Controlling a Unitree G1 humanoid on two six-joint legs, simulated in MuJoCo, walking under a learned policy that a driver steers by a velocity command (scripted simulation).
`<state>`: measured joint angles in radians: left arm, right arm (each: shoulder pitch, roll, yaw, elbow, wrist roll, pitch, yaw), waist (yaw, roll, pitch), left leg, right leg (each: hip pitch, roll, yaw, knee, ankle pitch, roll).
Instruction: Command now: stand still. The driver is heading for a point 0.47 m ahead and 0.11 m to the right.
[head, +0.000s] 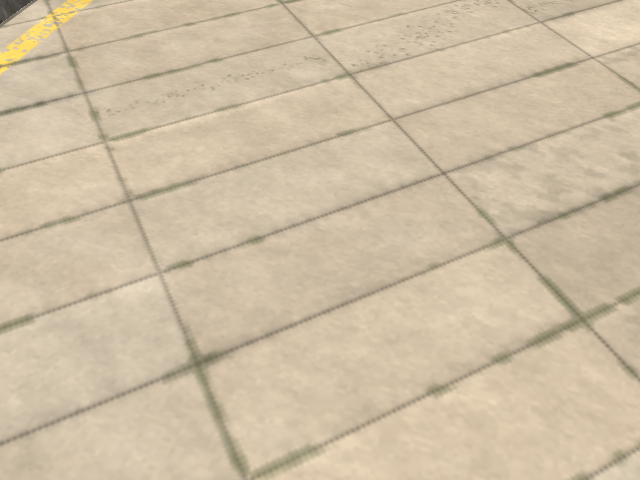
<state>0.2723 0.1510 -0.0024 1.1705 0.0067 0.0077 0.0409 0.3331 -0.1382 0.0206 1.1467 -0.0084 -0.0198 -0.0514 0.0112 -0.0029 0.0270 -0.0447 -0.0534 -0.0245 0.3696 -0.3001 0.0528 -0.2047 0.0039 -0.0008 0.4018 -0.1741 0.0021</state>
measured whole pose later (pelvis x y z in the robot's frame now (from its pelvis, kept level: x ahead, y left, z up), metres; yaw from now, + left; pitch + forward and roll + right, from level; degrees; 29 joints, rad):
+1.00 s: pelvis +0.11 -0.04 -0.02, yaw +0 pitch +0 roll +0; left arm 0.17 0.20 0.06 0.99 0.01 -0.07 -0.01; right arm 0.56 -0.18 -0.03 1.16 -0.01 -0.07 -0.02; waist -0.03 0.05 0.04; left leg 0.01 0.01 -0.03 0.56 -0.48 0.04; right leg -0.37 0.01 -0.10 0.61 -0.22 -0.07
